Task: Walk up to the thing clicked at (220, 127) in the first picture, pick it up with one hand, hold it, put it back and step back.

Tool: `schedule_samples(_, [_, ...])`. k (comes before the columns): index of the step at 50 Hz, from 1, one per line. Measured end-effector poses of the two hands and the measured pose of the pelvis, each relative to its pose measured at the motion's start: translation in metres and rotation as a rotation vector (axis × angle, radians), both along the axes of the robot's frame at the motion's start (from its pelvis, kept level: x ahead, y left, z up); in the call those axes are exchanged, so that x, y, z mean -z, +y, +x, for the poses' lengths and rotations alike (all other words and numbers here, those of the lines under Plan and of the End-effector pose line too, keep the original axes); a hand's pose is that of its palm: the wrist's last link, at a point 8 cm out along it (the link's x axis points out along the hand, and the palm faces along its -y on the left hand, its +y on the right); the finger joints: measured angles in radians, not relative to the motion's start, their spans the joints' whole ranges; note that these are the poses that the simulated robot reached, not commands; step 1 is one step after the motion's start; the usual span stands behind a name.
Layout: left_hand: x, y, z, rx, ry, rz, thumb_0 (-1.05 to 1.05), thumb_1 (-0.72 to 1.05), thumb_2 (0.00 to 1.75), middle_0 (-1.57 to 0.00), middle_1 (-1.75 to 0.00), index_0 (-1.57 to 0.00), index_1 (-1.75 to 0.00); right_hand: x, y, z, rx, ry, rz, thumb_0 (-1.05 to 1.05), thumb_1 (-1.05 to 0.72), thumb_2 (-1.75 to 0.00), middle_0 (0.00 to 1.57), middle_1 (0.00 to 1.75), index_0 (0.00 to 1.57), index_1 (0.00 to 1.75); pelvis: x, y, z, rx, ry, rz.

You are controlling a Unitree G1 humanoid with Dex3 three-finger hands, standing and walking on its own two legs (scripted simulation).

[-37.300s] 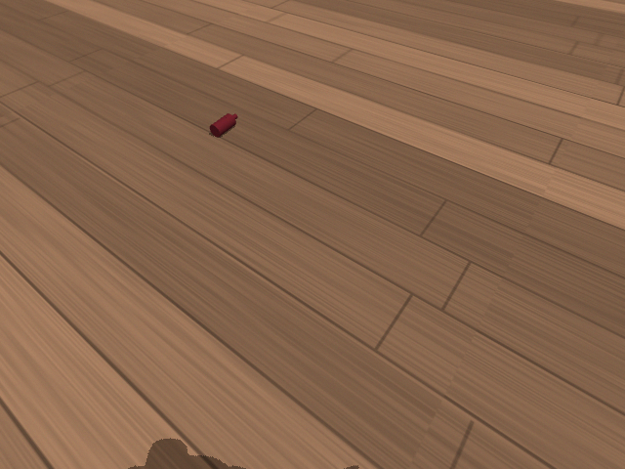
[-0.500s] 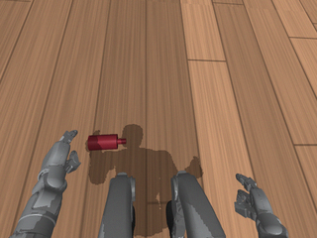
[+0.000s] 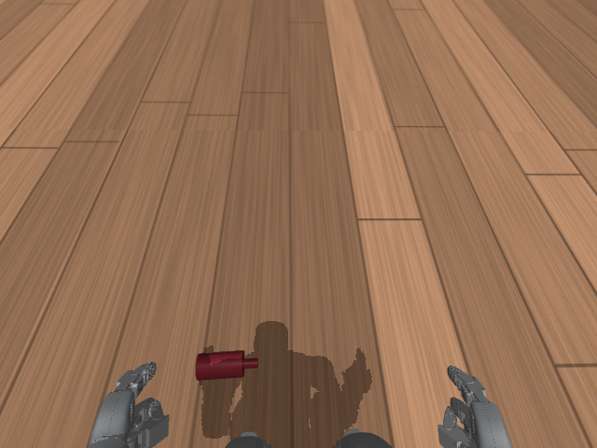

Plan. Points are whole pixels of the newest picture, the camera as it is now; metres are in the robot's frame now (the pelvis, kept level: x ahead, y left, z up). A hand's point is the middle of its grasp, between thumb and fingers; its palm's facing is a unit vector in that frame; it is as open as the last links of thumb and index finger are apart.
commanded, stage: home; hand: left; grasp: from above
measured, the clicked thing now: (228, 364) +0.44 +0.19 -0.67
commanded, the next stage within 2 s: none
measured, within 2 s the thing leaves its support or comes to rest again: neither
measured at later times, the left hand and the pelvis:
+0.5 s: hand (163, 435) +0.17 +0.17 -0.04, palm faces +0.06 -0.98 -0.20, open 7.4 cm; pelvis +0.01 -0.01 +0.01, yaw +1 degrees
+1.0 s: hand (167, 434) +0.17 +0.17 -0.04, palm faces +0.05 -0.98 -0.20, open 7.4 cm; pelvis +0.01 -0.01 +0.01, yaw +1 degrees
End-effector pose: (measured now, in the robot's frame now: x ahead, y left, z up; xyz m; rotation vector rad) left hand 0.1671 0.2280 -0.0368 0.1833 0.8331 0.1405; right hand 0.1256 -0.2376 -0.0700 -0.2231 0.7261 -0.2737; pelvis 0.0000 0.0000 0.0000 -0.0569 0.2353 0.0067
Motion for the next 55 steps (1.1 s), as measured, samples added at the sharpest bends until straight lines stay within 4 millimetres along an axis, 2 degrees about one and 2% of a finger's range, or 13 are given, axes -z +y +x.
schedule_samples(4, [-0.02,0.0,-0.007,0.0,-0.016,-0.001,0.01,0.9,0.9,-0.21,-0.3,-0.2,-0.3,-0.013,-0.002,0.009,0.004,-0.047,-0.009,0.01,-0.9,-0.9,0.2,0.3,0.2,0.3,-0.009,0.0,0.008,-0.002,-0.025,0.003])
schedule_samples(8, [-0.03,-0.001,-0.013,-0.002,-0.026,-0.006,0.01,0.9,0.9,-0.2,-0.3,-0.2,-0.3,-0.023,-0.002,0.022,-0.011,-0.095,-0.018,0.01,-0.9,-0.9,0.2,0.3,0.2,0.3,-0.013,0.0,0.012,-0.006,-0.043,0.006])
schedule_samples(14, [-0.027,-0.002,-0.017,-0.002,-0.013,-0.018,0.01,0.9,0.9,-0.2,-0.3,-0.2,-0.3,-0.033,-0.002,0.04,-0.056,-0.152,-0.031,0.01,-0.9,-0.9,0.2,0.3,0.2,0.3,-0.014,-0.003,0.012,-0.014,-0.06,0.009])
schedule_samples(19, [-0.024,-0.004,-0.018,-0.005,-0.005,-0.025,0.01,0.9,0.9,-0.2,-0.3,-0.2,-0.3,-0.037,-0.002,0.046,-0.08,-0.169,-0.037,0.01,-0.9,-0.9,0.2,0.3,0.2,0.3,-0.014,-0.005,0.012,-0.016,-0.062,0.011])
schedule_samples(41, [-0.026,-0.012,-0.015,0.004,-0.01,-0.016,0.01,0.9,0.9,-0.2,-0.3,-0.2,-0.3,-0.024,-0.011,0.028,-0.057,-0.113,-0.025,0.01,-0.9,-0.9,0.2,0.3,0.2,0.3,-0.013,-0.011,0.011,-0.011,-0.062,0.018])
schedule_samples(55, [-0.027,-0.012,-0.016,0.007,-0.015,-0.015,0.01,0.9,0.9,-0.2,-0.3,-0.2,-0.3,-0.026,-0.013,0.032,-0.055,-0.137,-0.032,0.01,-0.9,-0.9,0.2,0.3,0.2,0.3,-0.012,-0.011,0.01,-0.01,-0.063,0.019])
